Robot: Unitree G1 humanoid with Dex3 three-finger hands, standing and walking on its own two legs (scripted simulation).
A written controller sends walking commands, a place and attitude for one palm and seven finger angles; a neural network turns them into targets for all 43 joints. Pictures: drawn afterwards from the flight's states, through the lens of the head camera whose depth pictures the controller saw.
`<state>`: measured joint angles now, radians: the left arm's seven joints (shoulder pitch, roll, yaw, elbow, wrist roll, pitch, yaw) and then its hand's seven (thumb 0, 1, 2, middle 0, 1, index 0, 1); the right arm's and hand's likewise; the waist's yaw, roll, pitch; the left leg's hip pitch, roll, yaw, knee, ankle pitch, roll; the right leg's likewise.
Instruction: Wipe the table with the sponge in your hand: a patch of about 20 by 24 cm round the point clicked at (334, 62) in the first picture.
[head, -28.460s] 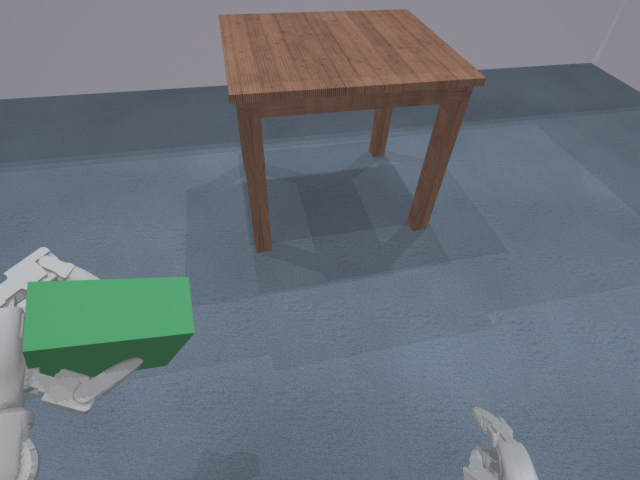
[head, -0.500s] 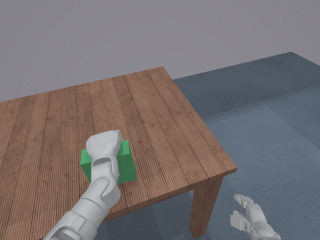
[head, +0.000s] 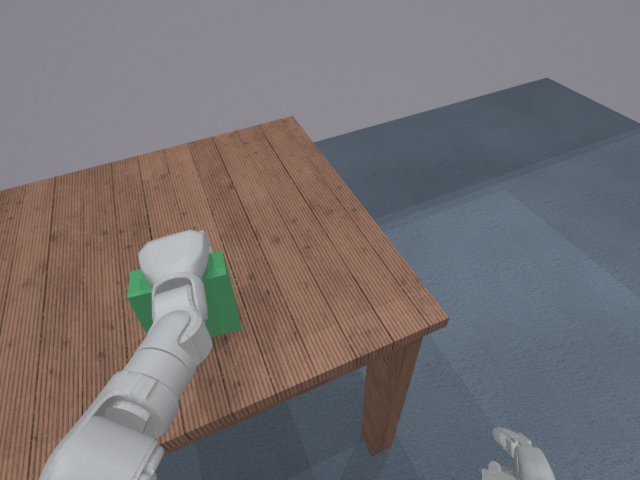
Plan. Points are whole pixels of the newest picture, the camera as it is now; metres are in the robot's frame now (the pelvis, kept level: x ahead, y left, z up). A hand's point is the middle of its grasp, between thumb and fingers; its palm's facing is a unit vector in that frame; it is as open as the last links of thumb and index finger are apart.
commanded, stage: wipe forward along the third lane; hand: left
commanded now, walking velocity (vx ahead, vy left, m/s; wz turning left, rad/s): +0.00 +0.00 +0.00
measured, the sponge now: (192, 310) +0.36 +0.23 -0.01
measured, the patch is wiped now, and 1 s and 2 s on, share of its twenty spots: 0.95 0.95 0.95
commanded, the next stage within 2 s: wipe back along the third lane in 0.90 s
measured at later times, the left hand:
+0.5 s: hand (183, 260) +0.41 +0.24 +0.04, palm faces -0.08 -0.06 -0.99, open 9.8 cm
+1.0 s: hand (175, 235) +0.47 +0.27 +0.04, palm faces -0.11 -0.03 -0.99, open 9.8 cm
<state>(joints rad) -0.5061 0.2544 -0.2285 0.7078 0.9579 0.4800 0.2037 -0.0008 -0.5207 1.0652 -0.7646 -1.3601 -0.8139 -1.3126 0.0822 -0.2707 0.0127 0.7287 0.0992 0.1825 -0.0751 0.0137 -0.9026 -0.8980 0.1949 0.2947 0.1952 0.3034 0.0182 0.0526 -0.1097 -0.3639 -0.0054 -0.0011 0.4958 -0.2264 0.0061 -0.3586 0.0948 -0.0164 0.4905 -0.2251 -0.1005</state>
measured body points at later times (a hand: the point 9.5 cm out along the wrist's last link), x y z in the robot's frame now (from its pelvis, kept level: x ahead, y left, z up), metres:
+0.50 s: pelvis +0.01 +0.02 +0.00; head +0.03 +0.00 +0.45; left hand +0.41 +0.24 +0.09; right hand +0.15 -0.24 -0.13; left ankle +0.01 +0.13 -0.74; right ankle +0.01 -0.05 -0.74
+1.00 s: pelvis +0.01 +0.04 -0.01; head +0.07 +0.04 +0.44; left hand +0.47 +0.27 +0.09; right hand +0.09 -0.23 -0.14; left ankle +0.01 +0.13 -0.74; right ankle +0.01 -0.05 -0.74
